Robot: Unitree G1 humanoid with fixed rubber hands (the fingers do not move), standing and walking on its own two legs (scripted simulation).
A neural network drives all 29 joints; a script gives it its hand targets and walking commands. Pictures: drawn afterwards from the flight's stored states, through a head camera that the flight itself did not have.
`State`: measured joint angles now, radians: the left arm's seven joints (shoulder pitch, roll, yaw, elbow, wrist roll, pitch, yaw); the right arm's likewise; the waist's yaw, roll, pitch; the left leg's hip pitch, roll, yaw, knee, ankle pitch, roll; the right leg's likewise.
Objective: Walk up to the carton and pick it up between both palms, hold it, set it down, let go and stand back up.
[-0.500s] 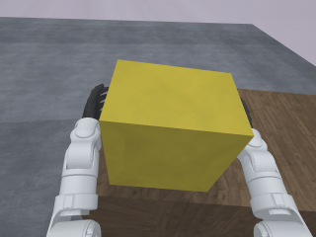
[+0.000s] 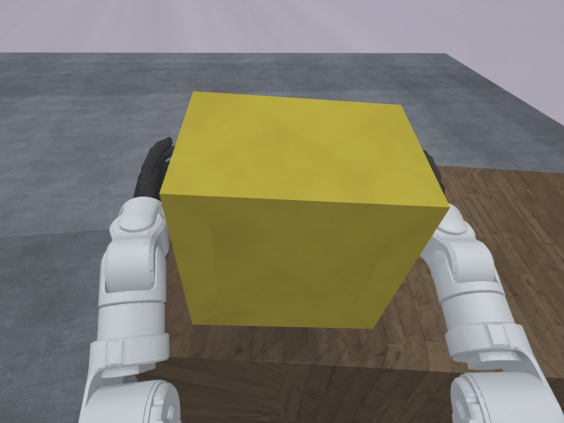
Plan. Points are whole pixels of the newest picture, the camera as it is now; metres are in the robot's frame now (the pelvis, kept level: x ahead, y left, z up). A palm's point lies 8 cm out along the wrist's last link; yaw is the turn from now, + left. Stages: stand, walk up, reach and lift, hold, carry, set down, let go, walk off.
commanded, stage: reach and lift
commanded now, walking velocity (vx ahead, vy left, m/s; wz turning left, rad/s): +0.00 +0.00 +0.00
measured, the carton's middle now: (291, 220) +0.36 -0.01 +0.14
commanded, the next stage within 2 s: hold in 1.14 s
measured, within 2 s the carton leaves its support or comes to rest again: neither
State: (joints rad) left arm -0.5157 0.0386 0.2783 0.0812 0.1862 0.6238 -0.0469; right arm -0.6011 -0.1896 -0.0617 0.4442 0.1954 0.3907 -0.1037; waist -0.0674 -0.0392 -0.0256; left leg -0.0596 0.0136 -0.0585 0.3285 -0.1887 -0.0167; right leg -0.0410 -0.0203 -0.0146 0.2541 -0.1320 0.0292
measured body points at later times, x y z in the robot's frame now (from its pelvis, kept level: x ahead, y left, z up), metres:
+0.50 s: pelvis -0.01 +0.00 +0.00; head -0.05 +0.02 +0.45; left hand +0.38 +0.17 +0.20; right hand +0.38 -0.20 +0.21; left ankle +0.00 +0.13 -0.75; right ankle +0.01 -0.14 -0.75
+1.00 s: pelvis -0.01 +0.00 +0.00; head -0.06 +0.03 +0.44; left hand +0.37 +0.18 +0.22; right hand +0.38 -0.19 +0.23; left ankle +0.00 +0.13 -0.75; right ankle +0.01 -0.14 -0.75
